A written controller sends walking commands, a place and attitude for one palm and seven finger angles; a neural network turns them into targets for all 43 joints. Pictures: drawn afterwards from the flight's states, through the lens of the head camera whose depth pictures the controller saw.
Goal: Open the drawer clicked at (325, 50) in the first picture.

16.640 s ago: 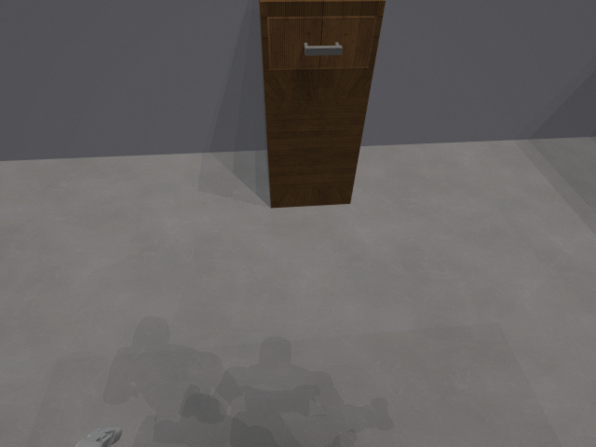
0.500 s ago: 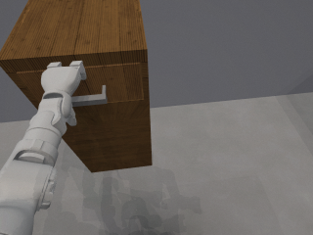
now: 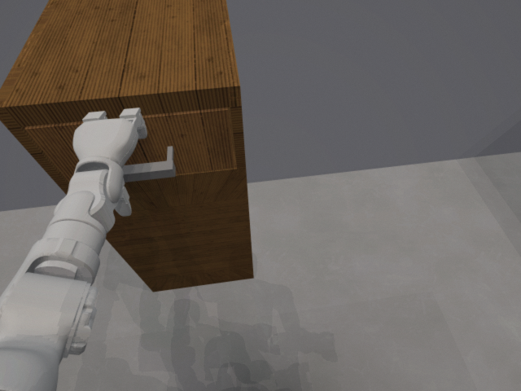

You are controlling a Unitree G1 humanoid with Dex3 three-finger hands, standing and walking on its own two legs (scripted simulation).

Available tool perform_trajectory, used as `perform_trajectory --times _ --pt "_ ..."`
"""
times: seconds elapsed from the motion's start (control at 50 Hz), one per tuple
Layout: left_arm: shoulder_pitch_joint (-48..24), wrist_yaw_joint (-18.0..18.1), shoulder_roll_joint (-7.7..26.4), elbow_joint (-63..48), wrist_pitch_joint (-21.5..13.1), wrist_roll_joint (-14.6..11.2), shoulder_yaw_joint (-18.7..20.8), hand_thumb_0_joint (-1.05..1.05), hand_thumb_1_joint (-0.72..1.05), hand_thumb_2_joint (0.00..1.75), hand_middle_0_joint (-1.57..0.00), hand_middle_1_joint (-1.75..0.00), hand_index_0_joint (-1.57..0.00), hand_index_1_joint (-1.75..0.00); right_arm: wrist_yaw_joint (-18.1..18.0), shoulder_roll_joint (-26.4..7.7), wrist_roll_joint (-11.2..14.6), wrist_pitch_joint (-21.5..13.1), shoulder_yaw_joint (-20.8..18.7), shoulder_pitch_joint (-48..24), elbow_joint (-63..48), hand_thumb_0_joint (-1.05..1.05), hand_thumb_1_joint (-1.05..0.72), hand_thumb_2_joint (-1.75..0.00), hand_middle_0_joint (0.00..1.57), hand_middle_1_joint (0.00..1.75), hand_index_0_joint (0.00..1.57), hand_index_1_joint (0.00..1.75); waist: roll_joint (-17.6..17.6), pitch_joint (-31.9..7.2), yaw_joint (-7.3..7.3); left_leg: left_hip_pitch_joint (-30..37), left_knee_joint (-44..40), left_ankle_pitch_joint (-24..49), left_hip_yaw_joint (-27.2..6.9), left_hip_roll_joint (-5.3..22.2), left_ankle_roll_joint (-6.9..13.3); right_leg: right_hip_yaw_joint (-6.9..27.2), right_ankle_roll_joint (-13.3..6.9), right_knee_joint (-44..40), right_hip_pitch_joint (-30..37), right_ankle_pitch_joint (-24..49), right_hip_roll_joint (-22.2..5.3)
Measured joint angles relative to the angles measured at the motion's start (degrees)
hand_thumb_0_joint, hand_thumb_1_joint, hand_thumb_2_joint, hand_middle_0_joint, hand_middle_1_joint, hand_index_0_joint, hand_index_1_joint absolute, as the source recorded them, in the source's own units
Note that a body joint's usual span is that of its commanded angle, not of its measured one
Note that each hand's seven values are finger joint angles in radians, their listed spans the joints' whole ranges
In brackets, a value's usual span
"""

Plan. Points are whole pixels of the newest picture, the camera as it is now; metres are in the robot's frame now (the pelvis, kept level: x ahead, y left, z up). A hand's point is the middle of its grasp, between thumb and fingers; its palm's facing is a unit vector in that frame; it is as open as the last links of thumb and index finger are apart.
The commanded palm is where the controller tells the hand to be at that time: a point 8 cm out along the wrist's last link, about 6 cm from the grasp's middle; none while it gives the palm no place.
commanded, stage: move the hooked fingers above the handle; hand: left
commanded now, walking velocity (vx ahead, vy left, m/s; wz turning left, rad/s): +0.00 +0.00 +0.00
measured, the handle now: (141, 163) +0.51 +0.22 +0.02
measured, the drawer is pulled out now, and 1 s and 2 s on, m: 0.00 0.00 0.00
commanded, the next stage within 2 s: lower the fingers behind the handle in 0.12 s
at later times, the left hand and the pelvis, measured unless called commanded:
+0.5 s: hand (125, 173) +0.46 +0.23 +0.05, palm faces -0.04 -0.02 -1.00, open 13.8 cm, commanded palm +0.44 +0.23 +0.11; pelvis +0.01 +0.00 +0.00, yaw +0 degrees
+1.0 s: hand (124, 182) +0.46 +0.24 +0.03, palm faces -0.06 +0.00 -1.00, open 13.8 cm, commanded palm +0.44 +0.23 +0.08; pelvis +0.01 +0.00 -0.01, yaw -1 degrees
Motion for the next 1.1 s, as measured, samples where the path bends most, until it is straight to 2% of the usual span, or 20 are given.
perform_trajectory --times 0.24,0.38,0.46,0.58,0.7,0.8,0.96,1.1 --pt "4.28 0.78 -1.15 -4.85 0.34 -0.31 1.35 0.00 -0.49 0.30 -0.34 -1.22 -0.34 -1.21 0.64 -0.02 -0.19 0.66 -0.44 -1.65 -0.18 0.01 -0.90 -0.90 0.20 0.30 0.20 0.30 0.39 -0.55 1.07 2.26 -1.16 -0.55 0.37 0.02 0.19 0.46 0.07 -0.80 2.01 -0.64 -0.03" --pt "4.62 -0.24 -1.93 -4.87 2.25 -0.59 -0.44 0.00 -0.49 0.30 -0.32 -1.21 -0.32 -1.21 0.82 -0.17 0.12 1.14 -0.29 -2.98 -0.71 0.01 -0.90 -0.90 0.20 0.30 0.20 0.30 0.09 -0.21 1.65 3.15 -1.65 -0.55 0.14 -0.12 0.18 0.25 0.03 -1.10 2.89 -0.84 -0.20" --pt "5.56 -0.74 -2.28 -5.71 1.29 -0.33 -0.74 0.00 -0.49 0.30 -0.32 -1.20 -0.32 -1.20 0.59 -0.14 -0.09 1.16 -0.50 -3.39 -1.23 0.01 -0.90 -0.90 0.20 0.30 0.20 0.30 -0.16 -0.06 1.71 2.72 -1.36 -0.64 0.02 -0.13 0.11 0.10 -0.02 -0.83 2.50 -0.96 -0.20" --pt "6.21 1.42 -2.29 -5.97 -1.01 0.76 0.52 0.00 -0.49 0.30 -0.32 -1.20 -0.32 -1.20 0.27 0.03 -0.61 0.89 -0.64 -3.64 -1.07 0.01 -0.90 -0.90 0.20 0.30 0.20 0.30 -0.58 -0.20 1.45 1.02 0.00 -1.20 0.06 -0.06 0.00 0.03 -0.13 0.51 0.77 -1.47 -0.06" --pt "5.12 4.09 -1.95 -3.60 0.65 1.19 1.14 0.00 -0.49 0.30 -0.31 -1.20 -0.32 -1.20 0.76 0.05 -0.79 0.72 -0.90 -3.05 -0.26 0.01 -0.90 -0.90 0.20 0.30 0.20 0.30 -0.22 -0.56 1.17 -0.96 1.38 -1.69 0.13 0.06 -0.09 -0.02 -0.17 1.68 -1.14 -1.79 0.13" --pt "3.99 4.35 -1.89 -2.01 1.69 0.65 0.92 0.00 -0.49 0.30 -0.31 -1.20 -0.32 -1.23 0.69 0.16 -0.60 0.97 -0.67 -2.00 0.45 0.01 -0.90 -0.90 0.20 0.30 0.20 0.30 -0.12 -0.59 0.98 -1.63 1.75 -1.71 0.08 0.13 -0.08 -0.11 -0.15 1.90 -1.74 -1.73 0.21" --pt "3.51 2.95 -0.86 0.98 1.25 0.70 0.99 0.00 -0.49 0.31 -0.31 -1.21 -0.32 -1.24 0.35 0.04 -0.40 1.24 -0.36 -0.84 0.51 0.01 -0.90 -0.90 0.20 0.30 0.20 0.30 -0.27 -1.24 0.09 -2.37 2.32 -1.73 0.47 0.42 -0.08 0.19 -0.14 2.25 -2.52 -1.45 0.51" --pt "3.67 4.67 -0.05 0.58 -1.39 1.47 1.62 0.00 -0.49 0.30 -0.30 -1.24 -0.32 -1.21 0.11 -0.18 -0.56 0.27 -0.69 -0.16 0.21 0.01 -0.90 -0.90 0.20 0.30 0.20 0.30 -0.62 -1.11 -0.11 -4.77 4.16 -1.95 0.48 0.30 -0.01 0.03 0.01 3.84 -4.77 -1.60 0.47"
